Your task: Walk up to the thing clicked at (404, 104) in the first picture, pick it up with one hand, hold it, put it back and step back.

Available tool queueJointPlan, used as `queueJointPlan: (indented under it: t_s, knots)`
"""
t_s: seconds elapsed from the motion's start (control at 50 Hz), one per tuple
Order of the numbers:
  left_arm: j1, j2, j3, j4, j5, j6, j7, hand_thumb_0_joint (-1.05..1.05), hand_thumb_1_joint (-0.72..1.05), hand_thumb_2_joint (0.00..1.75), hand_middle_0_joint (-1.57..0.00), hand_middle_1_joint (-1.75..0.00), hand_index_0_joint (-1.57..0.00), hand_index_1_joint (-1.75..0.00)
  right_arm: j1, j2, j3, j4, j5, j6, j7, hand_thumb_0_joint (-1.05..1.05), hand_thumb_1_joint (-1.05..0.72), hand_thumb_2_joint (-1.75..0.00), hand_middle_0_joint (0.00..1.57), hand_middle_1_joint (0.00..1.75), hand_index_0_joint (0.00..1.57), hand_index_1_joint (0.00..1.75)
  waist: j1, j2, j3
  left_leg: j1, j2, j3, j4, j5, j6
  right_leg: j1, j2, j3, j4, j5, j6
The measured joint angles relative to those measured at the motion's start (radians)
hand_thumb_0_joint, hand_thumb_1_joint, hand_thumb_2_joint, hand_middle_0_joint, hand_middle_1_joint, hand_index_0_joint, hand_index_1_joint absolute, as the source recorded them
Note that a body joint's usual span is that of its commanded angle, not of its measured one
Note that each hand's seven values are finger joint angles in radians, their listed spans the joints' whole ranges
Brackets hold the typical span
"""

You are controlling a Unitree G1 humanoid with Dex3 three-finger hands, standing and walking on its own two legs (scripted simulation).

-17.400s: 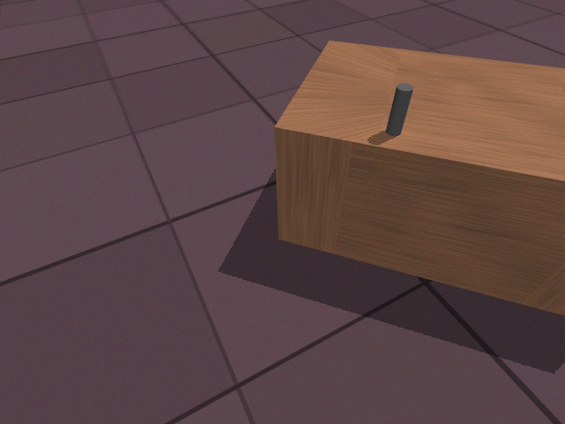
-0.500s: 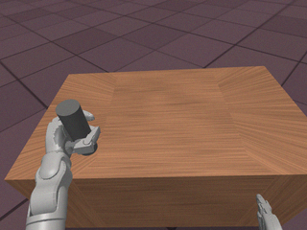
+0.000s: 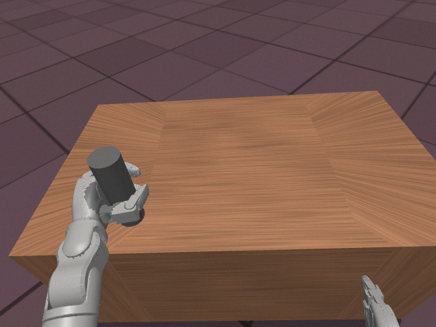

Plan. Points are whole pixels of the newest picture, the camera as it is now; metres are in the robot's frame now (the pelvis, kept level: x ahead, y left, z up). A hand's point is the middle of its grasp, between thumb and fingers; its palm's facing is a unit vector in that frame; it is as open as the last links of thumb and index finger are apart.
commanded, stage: hold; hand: left
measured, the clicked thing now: (119, 189) +0.33 +0.18 +0.14
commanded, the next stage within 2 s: crouch in 0.28 s
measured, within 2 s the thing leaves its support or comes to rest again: neither
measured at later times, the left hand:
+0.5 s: hand (129, 196) +0.33 +0.17 +0.13, palm faces +0.16 -0.99 +0.02, open 6.3 cm
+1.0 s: hand (136, 193) +0.39 +0.19 +0.05, palm faces +0.15 -0.99 +0.01, open 6.2 cm
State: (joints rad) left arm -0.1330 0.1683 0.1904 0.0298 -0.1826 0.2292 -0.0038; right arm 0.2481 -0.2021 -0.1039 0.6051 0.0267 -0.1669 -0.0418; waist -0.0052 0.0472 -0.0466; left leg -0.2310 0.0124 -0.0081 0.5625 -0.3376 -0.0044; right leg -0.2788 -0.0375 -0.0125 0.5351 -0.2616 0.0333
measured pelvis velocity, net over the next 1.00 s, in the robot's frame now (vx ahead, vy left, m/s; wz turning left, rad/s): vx -0.02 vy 0.00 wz -0.01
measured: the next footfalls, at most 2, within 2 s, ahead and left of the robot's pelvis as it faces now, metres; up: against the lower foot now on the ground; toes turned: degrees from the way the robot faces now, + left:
none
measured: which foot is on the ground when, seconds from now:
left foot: down 0.00-1.00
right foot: down 0.00-1.00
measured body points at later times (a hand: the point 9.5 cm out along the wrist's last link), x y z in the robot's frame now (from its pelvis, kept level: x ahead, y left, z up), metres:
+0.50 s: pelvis +0.00 -0.01 +0.00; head -0.01 -0.02 +0.45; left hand +0.31 +0.22 +0.13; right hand +0.16 -0.26 -0.08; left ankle -0.02 +0.12 -0.73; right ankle +0.01 -0.14 -0.73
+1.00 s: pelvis -0.02 +0.00 -0.02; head +0.03 +0.01 +0.43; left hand +0.38 +0.24 +0.06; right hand +0.13 -0.27 -0.08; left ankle -0.02 +0.12 -0.73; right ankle +0.01 -0.14 -0.73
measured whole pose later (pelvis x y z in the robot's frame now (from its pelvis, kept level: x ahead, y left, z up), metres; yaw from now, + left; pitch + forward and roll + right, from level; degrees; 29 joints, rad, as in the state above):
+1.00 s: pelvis -0.02 +0.00 -0.02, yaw +0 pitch +8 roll -1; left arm -0.47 0.29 0.29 0.71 -0.16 -0.20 -0.05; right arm 0.25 -0.22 -0.08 0.50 0.01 -0.13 -0.04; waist -0.08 -0.01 -0.06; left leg -0.52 0.02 -0.01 0.77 -0.39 -0.01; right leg -0.56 -0.03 -0.01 0.73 -0.31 0.03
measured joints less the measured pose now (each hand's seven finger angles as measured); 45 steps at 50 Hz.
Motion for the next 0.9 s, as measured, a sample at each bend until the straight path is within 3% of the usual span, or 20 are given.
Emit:
queueJointPlan:
  t_s: [0.12, 0.24, 0.48, 0.58, 0.76, 0.9]
  knots:
    - [0.031, -0.013, -0.001, -0.058, 0.011, -0.026, 0.029, -0.04, 0.01, 1.16, -0.91, -1.14, -0.97, -1.15, 0.025, -0.01, -0.005, -0.004, -0.001, 0.001, -0.011, -0.01, 0.53, -0.05, 0.06, 0.05, 0.06, 0.05, 0.003, -0.005, 0.018, -0.001, 0.001, -0.002, 0.002, -0.001, -0.003, -0.002, 0.001, -0.002, 0.004, -0.003, -0.002]
    - [-0.004, 0.002, 0.003, -0.049, 0.013, -0.058, 0.025, -0.04, 0.01, 1.16, -0.91, -1.14, -0.97, -1.15, -0.012, -0.011, -0.002, 0.025, -0.003, 0.008, -0.026, -0.01, 0.53, -0.05, 0.05, 0.05, 0.06, 0.05, -0.001, -0.009, 0.007, 0.005, 0.003, -0.007, 0.003, -0.003, -0.005, 0.006, 0.003, -0.007, 0.006, -0.007, -0.004]
    - [0.021, -0.008, 0.003, -0.013, -0.001, -0.018, 0.004, -0.04, 0.01, 1.16, -0.91, -1.14, -0.97, -1.14, 0.012, -0.005, 0.004, 0.006, 0.001, 0.004, -0.007, -0.01, 0.53, -0.05, 0.05, 0.05, 0.06, 0.05, 0.002, -0.007, 0.007, 0.012, 0.001, -0.008, -0.01, 0.003, -0.006, 0.011, 0.001, -0.009, 0.001, -0.006, -0.005]
    - [-0.034, -0.002, 0.017, 0.064, 0.01, -0.087, 0.012, -0.04, 0.01, 1.16, -0.91, -1.13, -0.97, -1.14, -0.01, 0.001, 0.017, 0.013, -0.001, 0.007, -0.016, -0.01, 0.54, -0.05, 0.05, 0.05, 0.06, 0.05, -0.007, -0.022, 0.024, -0.001, 0.001, -0.01, -0.002, 0.005, -0.007, -0.003, 0.001, -0.01, 0.01, -0.004, -0.006]
    - [-0.159, 0.049, 0.069, 0.37, 0.02, -0.222, -0.011, -0.04, 0.01, 1.16, -0.91, -1.13, -0.97, -1.14, -0.034, 0.008, 0.02, -0.004, -0.01, 0.007, -0.004, -0.01, 0.55, -0.05, 0.05, 0.05, 0.06, 0.05, -0.04, -0.047, 0.021, -0.106, 0.004, -0.007, 0.06, -0.006, -0.008, -0.108, 0.003, -0.004, 0.066, -0.01, -0.008]
    - [-0.261, 0.098, 0.08, 0.542, 0.022, -0.369, -0.038, -0.04, 0.01, 1.16, -0.91, -1.13, -0.97, -1.14, -0.016, -0.009, 0.024, -0.044, -0.012, 0.024, -0.012, -0.01, 0.54, -0.05, 0.05, 0.05, 0.06, 0.05, -0.055, -0.057, 0.011, -0.216, 0.005, -0.003, 0.156, -0.04, -0.006, -0.216, 0.005, 0.003, 0.151, -0.035, -0.006]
